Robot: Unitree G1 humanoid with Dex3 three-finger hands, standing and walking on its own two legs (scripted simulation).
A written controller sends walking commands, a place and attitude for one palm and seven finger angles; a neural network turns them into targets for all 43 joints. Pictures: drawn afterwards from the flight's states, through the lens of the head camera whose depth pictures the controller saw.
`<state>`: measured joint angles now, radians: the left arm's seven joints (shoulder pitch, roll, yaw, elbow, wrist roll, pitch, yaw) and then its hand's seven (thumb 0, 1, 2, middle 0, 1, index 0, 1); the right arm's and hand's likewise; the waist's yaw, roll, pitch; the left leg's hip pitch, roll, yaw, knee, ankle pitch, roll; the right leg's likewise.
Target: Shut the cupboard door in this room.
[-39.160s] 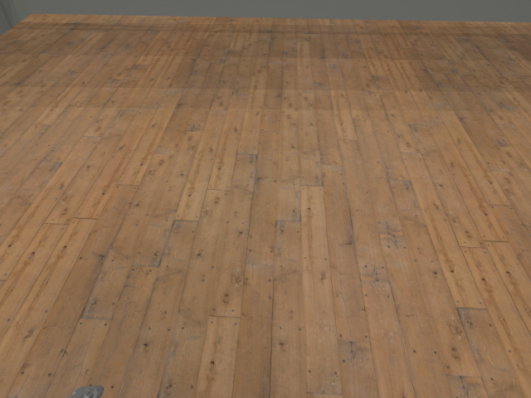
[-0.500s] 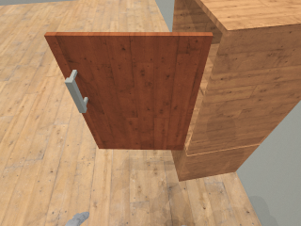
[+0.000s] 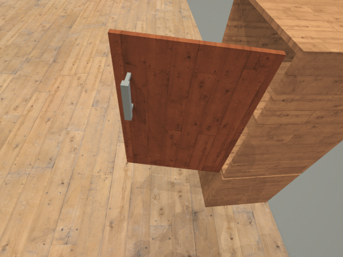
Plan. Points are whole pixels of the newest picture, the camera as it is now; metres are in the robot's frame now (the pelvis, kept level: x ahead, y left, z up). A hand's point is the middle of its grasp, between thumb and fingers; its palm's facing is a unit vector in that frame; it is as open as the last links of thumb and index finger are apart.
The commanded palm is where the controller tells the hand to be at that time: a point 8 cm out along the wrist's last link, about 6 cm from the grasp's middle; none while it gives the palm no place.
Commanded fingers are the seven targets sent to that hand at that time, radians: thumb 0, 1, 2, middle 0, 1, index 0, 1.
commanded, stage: come to a stop and stand still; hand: left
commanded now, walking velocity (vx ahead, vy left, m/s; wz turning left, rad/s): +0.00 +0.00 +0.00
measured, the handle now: (128, 97) +0.50 +0.17 +0.06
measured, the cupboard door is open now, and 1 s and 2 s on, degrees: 79 79 79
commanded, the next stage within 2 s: look again from close up in 1.12 s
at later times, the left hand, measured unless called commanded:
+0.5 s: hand out of the picture -0.02 +0.15 -0.18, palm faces -0.01 -0.98 -0.20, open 7.3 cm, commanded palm none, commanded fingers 0.00 0.90 0.90 -0.20 -0.30 -0.20 -0.30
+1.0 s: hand out of the picture -0.03 +0.11 -0.18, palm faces +0.03 -0.99 -0.15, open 7.4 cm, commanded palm none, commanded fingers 0.00 0.90 0.90 -0.20 -0.30 -0.20 -0.30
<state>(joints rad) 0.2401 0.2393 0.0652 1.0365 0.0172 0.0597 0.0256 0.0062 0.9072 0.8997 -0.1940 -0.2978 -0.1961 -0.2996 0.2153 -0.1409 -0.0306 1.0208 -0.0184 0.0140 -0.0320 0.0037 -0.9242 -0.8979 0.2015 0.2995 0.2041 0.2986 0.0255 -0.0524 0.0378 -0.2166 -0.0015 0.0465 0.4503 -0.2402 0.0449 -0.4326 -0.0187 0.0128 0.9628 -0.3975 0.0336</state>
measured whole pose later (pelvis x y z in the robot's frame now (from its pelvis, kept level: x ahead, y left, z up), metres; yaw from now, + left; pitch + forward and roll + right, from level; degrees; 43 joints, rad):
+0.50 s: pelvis -0.02 -0.02 +0.00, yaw -1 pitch -1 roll +1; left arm 0.28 0.14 -0.01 1.12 0.01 0.01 0.04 0.01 0.92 0.90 -0.20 -0.30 -0.20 -0.30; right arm 0.30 -0.13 -0.01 1.16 0.00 0.00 -0.02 0.00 -0.91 -0.90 0.20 0.30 0.20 0.30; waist -0.02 -0.01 0.04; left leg -0.19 0.00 0.07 0.38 -0.17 0.01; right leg -0.11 -0.01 -0.03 0.42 -0.29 -0.01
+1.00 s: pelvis -0.01 -0.04 +0.00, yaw -1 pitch -1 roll +1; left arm 0.33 0.10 -0.01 1.13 0.01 -0.01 0.05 0.00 0.91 0.90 -0.20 -0.30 -0.20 -0.30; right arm 0.28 -0.12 -0.01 1.16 -0.01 -0.01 -0.04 0.01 -0.92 -0.90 0.20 0.30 0.20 0.30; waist 0.00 -0.02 0.04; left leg -0.18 0.02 0.05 0.40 -0.20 -0.01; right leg -0.08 0.01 -0.04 0.41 -0.31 -0.04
